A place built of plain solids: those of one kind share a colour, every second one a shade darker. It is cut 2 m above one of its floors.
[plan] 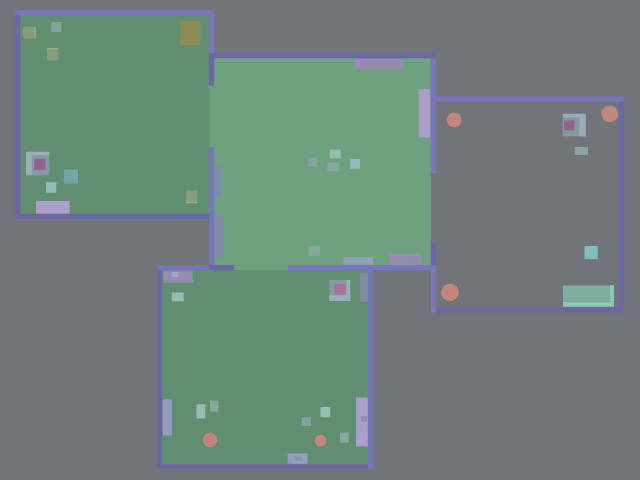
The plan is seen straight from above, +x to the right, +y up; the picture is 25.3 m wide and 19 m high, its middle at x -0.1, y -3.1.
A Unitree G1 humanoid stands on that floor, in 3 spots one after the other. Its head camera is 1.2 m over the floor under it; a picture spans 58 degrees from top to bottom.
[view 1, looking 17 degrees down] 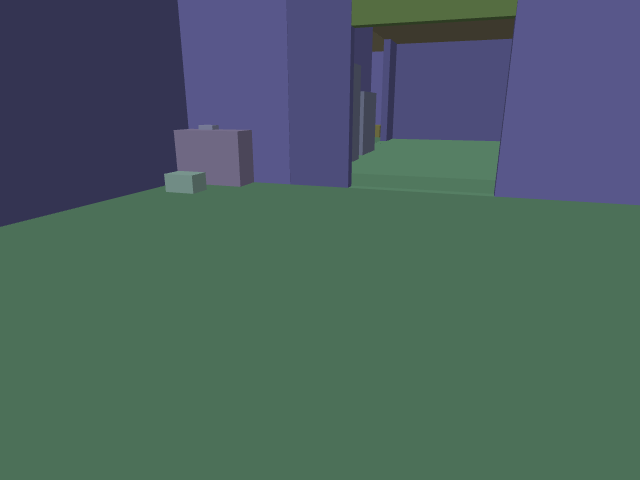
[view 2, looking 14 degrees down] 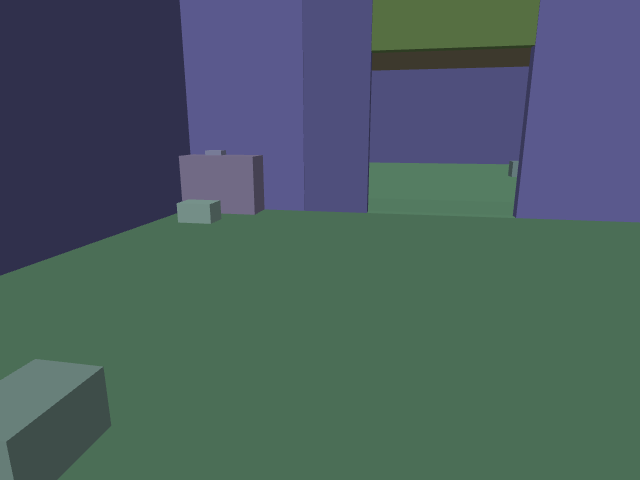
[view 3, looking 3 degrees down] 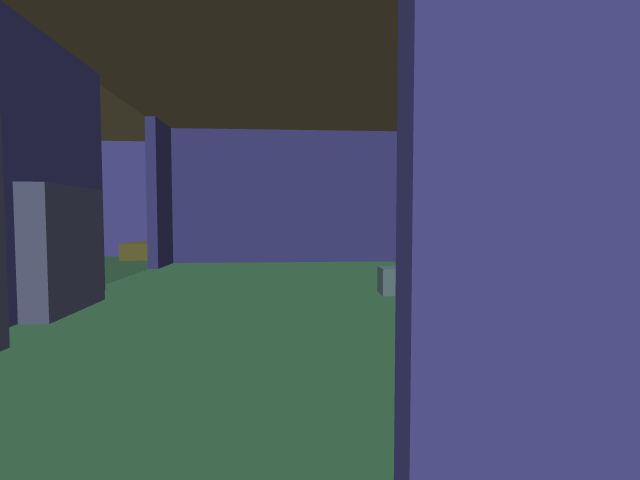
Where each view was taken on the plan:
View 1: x -1.74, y -10.79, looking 109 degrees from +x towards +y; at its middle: floor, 4.10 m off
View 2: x -2.97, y -10.83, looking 101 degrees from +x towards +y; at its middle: floor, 4.96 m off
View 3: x -1.74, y -5.57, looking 86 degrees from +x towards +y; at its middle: wall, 9.70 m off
